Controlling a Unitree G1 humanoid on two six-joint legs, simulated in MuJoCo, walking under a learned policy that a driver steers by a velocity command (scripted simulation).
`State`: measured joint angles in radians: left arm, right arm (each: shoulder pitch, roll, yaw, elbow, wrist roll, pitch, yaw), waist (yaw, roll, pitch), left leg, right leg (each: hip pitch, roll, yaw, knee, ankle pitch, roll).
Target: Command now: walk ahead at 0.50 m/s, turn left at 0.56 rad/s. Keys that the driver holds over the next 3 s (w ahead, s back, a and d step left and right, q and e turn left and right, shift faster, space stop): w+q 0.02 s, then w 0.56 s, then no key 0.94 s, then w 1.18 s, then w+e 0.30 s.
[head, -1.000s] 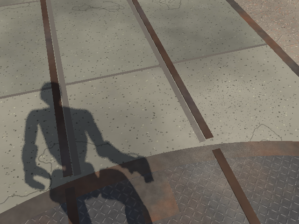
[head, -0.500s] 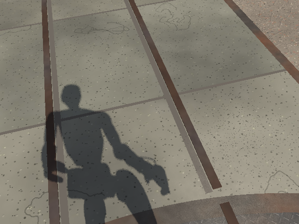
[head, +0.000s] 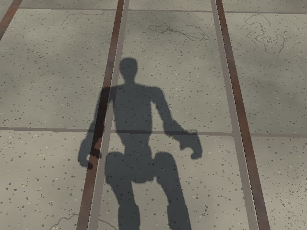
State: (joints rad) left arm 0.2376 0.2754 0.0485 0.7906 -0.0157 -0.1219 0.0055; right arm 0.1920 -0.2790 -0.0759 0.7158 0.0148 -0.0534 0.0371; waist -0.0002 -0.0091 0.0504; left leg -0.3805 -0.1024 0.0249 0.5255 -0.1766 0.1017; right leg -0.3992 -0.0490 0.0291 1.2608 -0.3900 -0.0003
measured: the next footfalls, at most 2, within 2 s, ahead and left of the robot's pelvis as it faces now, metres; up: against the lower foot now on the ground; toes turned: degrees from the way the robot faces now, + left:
right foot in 0.38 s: +0.39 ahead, -0.14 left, +0.00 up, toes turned +6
left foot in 0.84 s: +0.61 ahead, +0.11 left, +0.00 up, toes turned +6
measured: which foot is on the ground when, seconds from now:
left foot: down 0.00-0.40, up 0.42-0.82, down 0.84-1.00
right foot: up 0.00-0.36, down 0.38-0.86, up 0.88-1.00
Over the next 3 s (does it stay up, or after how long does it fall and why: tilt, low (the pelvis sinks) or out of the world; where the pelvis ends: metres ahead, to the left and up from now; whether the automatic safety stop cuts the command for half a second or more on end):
stays up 1.23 0.08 0.01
